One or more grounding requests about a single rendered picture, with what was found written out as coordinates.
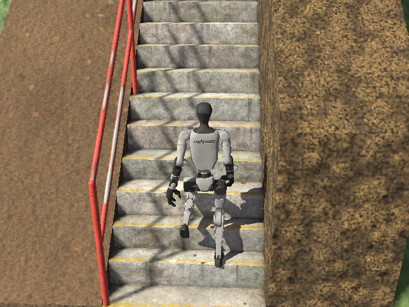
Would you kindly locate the left robot hand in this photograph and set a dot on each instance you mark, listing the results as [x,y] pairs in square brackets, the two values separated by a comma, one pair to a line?
[169,196]

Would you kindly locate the left robot foot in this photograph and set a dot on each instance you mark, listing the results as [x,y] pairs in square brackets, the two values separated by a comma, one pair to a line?
[184,231]

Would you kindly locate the robot torso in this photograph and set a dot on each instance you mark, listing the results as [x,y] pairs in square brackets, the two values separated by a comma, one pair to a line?
[204,150]

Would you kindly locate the robot right forearm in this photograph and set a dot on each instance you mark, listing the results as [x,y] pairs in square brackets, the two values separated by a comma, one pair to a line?
[230,169]

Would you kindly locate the left robot upper arm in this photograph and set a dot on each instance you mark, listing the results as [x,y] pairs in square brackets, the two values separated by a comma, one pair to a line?
[181,147]

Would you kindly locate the robot left forearm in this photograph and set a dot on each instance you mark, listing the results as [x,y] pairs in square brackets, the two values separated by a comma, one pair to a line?
[175,176]

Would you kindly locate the right robot hand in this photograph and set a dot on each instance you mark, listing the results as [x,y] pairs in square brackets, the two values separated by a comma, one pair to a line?
[231,180]

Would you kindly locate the right robot upper arm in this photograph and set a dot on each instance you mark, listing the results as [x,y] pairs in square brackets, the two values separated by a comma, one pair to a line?
[226,146]

